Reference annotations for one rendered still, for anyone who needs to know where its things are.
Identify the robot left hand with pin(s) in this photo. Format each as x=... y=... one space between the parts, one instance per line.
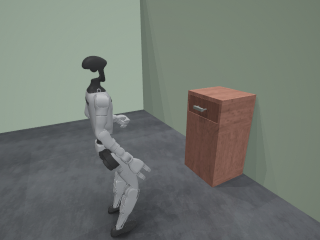
x=122 y=120

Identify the right robot upper arm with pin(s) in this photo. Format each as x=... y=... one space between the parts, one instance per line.
x=101 y=105

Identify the left robot forearm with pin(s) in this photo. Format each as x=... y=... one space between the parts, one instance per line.
x=114 y=118

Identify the drawer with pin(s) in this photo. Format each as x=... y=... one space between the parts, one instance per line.
x=212 y=108

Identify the handle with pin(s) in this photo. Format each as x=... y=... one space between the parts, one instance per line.
x=198 y=108

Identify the right robot forearm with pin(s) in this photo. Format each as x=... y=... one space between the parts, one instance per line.
x=111 y=144

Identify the left robot upper arm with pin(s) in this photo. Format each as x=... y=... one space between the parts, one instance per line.
x=86 y=112

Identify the robot right hand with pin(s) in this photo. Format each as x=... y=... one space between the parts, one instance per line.
x=136 y=165

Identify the cabinet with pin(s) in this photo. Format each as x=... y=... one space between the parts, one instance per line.
x=216 y=151

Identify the robot left shin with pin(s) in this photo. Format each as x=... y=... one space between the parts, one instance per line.
x=118 y=190

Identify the humanoid robot torso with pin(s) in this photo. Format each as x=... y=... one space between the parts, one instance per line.
x=89 y=97

